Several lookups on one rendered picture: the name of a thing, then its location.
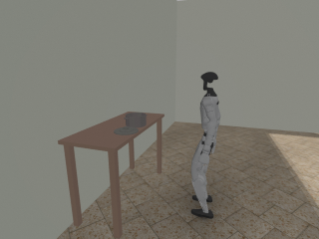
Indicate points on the robot torso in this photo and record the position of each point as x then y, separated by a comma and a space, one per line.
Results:
205, 120

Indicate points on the robot right hand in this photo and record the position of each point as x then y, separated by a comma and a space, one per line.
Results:
213, 149

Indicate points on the table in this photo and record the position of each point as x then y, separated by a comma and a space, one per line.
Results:
102, 137

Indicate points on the robot left hand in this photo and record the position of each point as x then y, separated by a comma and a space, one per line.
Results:
203, 160

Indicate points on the right robot forearm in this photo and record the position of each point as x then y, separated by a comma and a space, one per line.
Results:
218, 123

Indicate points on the lid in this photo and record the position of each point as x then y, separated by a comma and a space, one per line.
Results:
122, 131

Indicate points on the robot left upper arm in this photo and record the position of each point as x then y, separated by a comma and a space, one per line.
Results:
209, 110

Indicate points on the robot right upper arm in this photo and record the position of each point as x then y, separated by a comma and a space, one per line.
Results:
218, 114

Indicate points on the pot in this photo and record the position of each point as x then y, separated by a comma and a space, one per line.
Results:
136, 120

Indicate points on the left robot forearm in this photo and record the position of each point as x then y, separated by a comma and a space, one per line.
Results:
210, 133

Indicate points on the left robot thigh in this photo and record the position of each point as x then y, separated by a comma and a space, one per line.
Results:
194, 173

